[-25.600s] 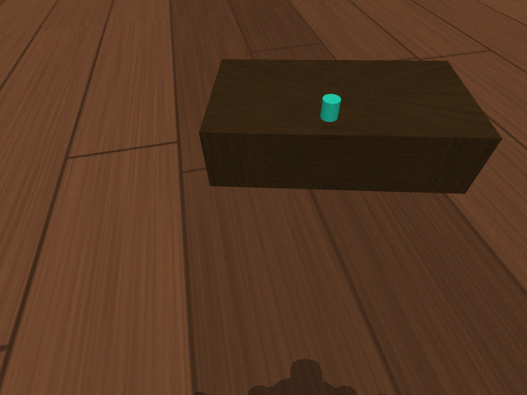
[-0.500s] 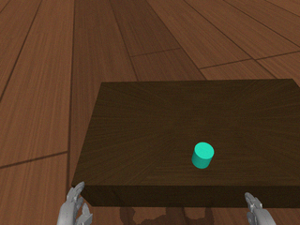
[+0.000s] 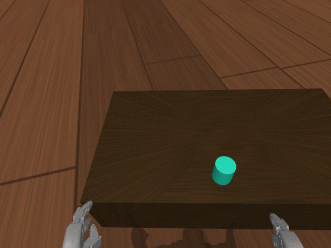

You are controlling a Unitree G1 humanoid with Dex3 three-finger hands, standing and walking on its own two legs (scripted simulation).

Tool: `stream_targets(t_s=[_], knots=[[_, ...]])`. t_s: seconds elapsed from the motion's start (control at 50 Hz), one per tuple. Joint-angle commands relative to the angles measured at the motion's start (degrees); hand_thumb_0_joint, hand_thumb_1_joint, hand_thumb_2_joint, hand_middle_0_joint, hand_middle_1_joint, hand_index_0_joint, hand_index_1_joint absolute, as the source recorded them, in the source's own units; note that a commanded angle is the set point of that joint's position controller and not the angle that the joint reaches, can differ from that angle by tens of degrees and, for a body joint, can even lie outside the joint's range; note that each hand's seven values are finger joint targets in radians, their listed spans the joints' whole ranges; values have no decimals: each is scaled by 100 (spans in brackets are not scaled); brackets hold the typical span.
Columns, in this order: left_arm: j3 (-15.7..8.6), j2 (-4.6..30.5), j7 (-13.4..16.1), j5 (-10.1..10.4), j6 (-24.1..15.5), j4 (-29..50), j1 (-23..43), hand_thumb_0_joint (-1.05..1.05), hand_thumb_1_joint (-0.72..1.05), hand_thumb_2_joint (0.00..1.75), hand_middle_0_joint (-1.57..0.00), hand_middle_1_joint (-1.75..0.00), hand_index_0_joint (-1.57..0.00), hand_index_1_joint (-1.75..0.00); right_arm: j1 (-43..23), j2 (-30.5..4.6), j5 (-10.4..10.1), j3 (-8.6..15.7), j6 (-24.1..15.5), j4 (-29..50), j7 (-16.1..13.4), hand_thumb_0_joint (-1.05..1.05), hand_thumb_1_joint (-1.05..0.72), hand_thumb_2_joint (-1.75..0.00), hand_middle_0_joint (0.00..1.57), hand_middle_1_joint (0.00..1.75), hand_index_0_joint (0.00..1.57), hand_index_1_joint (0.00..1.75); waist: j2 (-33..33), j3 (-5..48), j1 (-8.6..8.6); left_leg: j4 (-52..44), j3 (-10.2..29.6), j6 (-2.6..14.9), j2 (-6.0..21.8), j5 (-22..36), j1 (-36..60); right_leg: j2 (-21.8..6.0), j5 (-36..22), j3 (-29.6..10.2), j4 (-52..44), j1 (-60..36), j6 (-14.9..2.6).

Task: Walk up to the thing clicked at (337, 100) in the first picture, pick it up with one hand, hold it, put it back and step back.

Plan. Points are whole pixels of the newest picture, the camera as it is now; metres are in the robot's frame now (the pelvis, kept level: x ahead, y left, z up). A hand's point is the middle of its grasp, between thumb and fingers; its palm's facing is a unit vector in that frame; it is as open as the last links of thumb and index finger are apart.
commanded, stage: home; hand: right
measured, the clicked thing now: (223, 170) +0.50 -0.20 -0.30
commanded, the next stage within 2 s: stand in 1.04 s
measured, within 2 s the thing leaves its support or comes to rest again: neither
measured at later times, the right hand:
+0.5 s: hand out of the picture +0.14 -0.22 -0.09, palm faces -0.02 +0.94 -0.33, open 17.5 cm
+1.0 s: hand out of the picture +0.04 -0.25 -0.10, palm faces +0.00 +0.93 -0.36, open 17.4 cm
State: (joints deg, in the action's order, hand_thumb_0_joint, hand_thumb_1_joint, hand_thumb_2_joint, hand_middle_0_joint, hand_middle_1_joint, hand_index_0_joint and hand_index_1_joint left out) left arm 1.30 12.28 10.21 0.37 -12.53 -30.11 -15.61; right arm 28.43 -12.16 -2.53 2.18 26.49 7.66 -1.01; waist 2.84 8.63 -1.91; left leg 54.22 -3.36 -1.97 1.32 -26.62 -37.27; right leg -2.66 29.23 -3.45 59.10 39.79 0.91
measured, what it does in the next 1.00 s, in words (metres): rises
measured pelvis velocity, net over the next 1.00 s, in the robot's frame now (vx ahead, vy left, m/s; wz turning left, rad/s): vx -0.01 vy -0.01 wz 0.00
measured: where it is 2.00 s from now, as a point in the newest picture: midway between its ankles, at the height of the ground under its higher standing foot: outside the picture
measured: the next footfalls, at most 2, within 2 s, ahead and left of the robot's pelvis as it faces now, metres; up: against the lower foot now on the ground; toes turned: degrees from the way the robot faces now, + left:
none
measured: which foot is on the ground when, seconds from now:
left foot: down 0.00-1.00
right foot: down 0.00-1.00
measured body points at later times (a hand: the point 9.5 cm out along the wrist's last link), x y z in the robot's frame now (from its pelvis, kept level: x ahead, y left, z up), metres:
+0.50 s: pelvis -0.01 +0.00 +0.02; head +0.02 -0.02 +0.47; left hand +0.14 +0.26 -0.08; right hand +0.14 -0.27 -0.07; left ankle +0.00 +0.14 -0.68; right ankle +0.00 -0.12 -0.68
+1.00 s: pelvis -0.01 -0.01 +0.06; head -0.01 +0.00 +0.51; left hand +0.07 +0.27 -0.08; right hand +0.04 -0.30 -0.07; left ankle +0.00 +0.14 -0.68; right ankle +0.00 -0.12 -0.68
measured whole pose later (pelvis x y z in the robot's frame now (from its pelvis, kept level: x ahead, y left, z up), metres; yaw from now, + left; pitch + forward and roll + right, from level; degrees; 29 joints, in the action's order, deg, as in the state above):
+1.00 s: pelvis -0.01 -0.01 +0.06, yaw +0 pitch -3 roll +0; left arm -1.7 17.0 0.3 -1.7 0.0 -60.4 -8.5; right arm 12.5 -17.7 2.1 0.7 -0.6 -58.0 -1.8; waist 0.4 -2.9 0.9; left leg 28.5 -1.3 -3.1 4.6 -14.3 -10.6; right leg 0.8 14.7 -0.3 28.7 10.7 -0.5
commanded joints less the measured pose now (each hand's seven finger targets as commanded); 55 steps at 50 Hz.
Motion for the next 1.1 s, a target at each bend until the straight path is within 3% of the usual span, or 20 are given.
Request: stream_targets(t_s=[0.0, 0.02, 0.04, 0.06, 0.28, 0.3, 0.32, 0.34, 0.38, 0.44, 0.48, 0.54, 0.58, 0.64, 0.66, 0.72, 0.78, 0.88, 1.02, 1.08], knots=[[-291, 715, 53, -13, -343, 929, 402, 0, 90, 90, -20, -30, -20, -30, -93, -652, 21, 290, -270, 1137, -22, 0, 56, -4, 5, 5, 5, 5, 42, 451, 4, -889, -139, 162, -233, 859, 314, 216, -1092, 134, -1093, -454, -116], [-288, 723, 53, -11, -351, 928, 385, 0, 90, 90, -20, -30, -20, -30, -68, -658, 15, 339, -267, 1122, -19, 0, 57, -4, 5, 5, 5, 5, -27, 506, 9, -837, -158, 163, -244, 926, 297, 190, -1174, 101, -1081, -517, -125], [-261, 700, 47, -12, -358, 923, 421, 0, 90, 90, -20, -30, -20, -30, -172, -566, 14, 211, -275, 1115, -15, 0, 57, -4, 5, 5, 5, 5, 24, 388, -23, -819, -169, 160, -244, 851, 247, 175, -1087, 70, -1114, -459, -113], [-283, 706, 49, -7, -372, 939, 411, 0, 90, 90, -20, -30, -20, -30, -126, -650, 9, 319, -272, 1161, -36, 0, 57, -4, 5, 5, 5, 5, 64, 474, -7, -862, -148, 167, -240, 837, 279, 204, -1060, 106, -1085, -451, -119], [-276, 721, 69, -8, -424, 918, 438, 0, 90, 90, -20, -30, -20, -30, -115, -625, -5, 275, -279, 1195, -23, 0, 57, -4, 5, 5, 5, 5, 54, 429, 10, -839, -163, 179, -259, 480, 167, 163, -693, 30, -1184, -400, -95], [-532, 1623, -273, -697, 249, -436, 974, 0, 90, 90, -20, -30, -20, -30, -1417, -1296, 677, 370, -1616, -816, -182, 0, 54, -5, 5, 5, 5, 5, -516, -447, 347, -1121, 390, 488, 76, 813, 1381, 2, -1764, -174, -1438, -624, -394], [-570, 1523, -448, -697, 482, -437, 721, 0, 90, 90, -20, -30, -20, -30, -1270, -1393, 553, 432, -2081, -1957, -152, 0, 53, -6, 5, 5, 5, 5, -674, -54, 258, -1181, 602, 625, 223, 1074, 1659, 36, -1962, -1, -1374, -971, -365], [-563, 1396, -543, -663, 556, -427, 667, 0, 90, 90, -20, -30, -20, -30, -1257, -1422, 547, 415, -2318, -2172, -110, 0, 53, -6, 5, 5, 5, 5, -721, 63, 219, -1200, 787, 681, 325, 1341, 1821, 4, -2023, -44, -1388, -991, -378], [-585, 1358, -685, -578, 653, -577, 656, 0, 90, 90, -20, -30, -20, -30, -1226, -1488, 723, 285, -2538, -2470, -48, 0, 61, -2, 4, 4, 4, 4, -476, -32, 224, -1257, 687, 622, 354, 1781, 1588, 79, -2006, 4, -1437, -1293, -447], [-614, 1522, -891, -367, 783, -889, 651, 0, 90, 90, -20, -30, -20, -30, -1504, -1429, 580, 274, -2622, -3171, -5, 0, 55, -5, 5, 5, 5, 5, -384, 28, 207, -1277, 611, 504, 357, 1662, 1663, 44, -1968, -176, -1816, -1716, -434], [-614, 1492, -950, -367, 852, -1082, 694, 0, 90, 90, -20, -30, -20, -30, -1575, -1365, 502, 261, -2676, -3520, -36, 0, 56, -5, 5, 5, 5, 5, -256, -107, 247, -1484, 630, 412, 377, 1405, 1729, 57, -1694, -259, -1999, -1673, -436], [-594, 1402, -974, -379, 944, -1313, 734, 0, 90, 90, -20, -30, -20, -30, -1697, -1506, 517, 267, -2786, -3997, -64, 0, 56, -5, 5, 5, 5, 5, -373, -369, 217, -1787, 760, 426, 500, 1075, 1845, 98, -1379, -187, -2193, -1598, -397], [-615, 1495, -967, -378, 940, -1468, 713, 0, 90, 90, -20, -30, -20, -30, -1754, -1480, 506, 262, -2828, -4270, -70, 0, 55, -5, 5, 5, 5, 5, -85, -444, 239, -1763, 621, 372, 420, 1232, 1928, -54, -1534, -386, -2533, -1765, -437], [-638, 1614, -944, -315, 944, -1663, 771, 0, 90, 90, -20, -30, -20, -30, -1707, -1458, 477, 230, -2864, -4694, -100, 0, 54, -5, 5, 5, 5, 5, 159, -314, 287, -1650, 444, 313, 330, 1781, 2234, -259, -2445, -626, -2804, -2127, -467], [-636, 1634, -938, -295, 953, -1717, 824, 0, 90, 90, -20, -30, -20, -30, -1627, -1468, 485, 207, -2869, -4854, -109, 0, 54, -6, 5, 5, 5, 5, 105, -385, 338, -1798, 455, 318, 362, 1882, 2339, -269, -2455, -622, -2891, -2090, -465], [-631, 1657, -920, -255, 1021, -1946, 804, 0, 90, 90, -20, -30, -20, -30, -1671, -1552, 464, 189, -2867, -5227, -119, 0, 55, -5, 5, 5, 5, 5, -99, -557, 277, -2140, 497, 328, 423, 1911, 2484, -197, -2259, -459, -3143, -2225, -407], [-613, 1694, -906, -239, 1066, -2200, 794, 0, 90, 90, -20, -30, -20, -30, -1662, -1547, 449, 147, -2860, -5571, -131, 0, 55, -5, 5, 5, 5, 5, -45, -596, 280, -2364, 469, 287, 460, 2063, 2633, -244, -2426, -467, -3353, -2503, -395], [-562, 1696, -916, -207, 1122, -2575, 789, 0, 90, 90, -20, -30, -20, -30, -1735, -1576, 433, 82, -2845, -6065, -126, 0, 54, -6, 5, 5, 5, 5, -207, -882, 222, -2887, 519, 235, 510, 1812, 2720, -228, -1934, -398, -3794, -2686, -326], [-520, 1654, -951, -189, 1139, -2942, 905, 0, 90, 90, -20, -30, -20, -30, -1846, -1656, 427, 42, -2869, -6455, -132, 0, 51, -7, 5, 6, 5, 6, -455, -971, 185, -3349, 590, 226, 609, 1695, 2720, -208, -1992, -276, -3964, -3097, -274], [-504, 1691, -981, -180, 1146, -3059, 985, 0, 90, 90, -20, -30, -20, -30, -1898, -1675, 416, 22, -2872, -6575, -115, 0, 53, -6, 5, 5, 5, 5, -473, -1077, 193, -3482, 595, 204, 600, 1486, 2776, -215, -1711, -304, -4093, -3006, -266]])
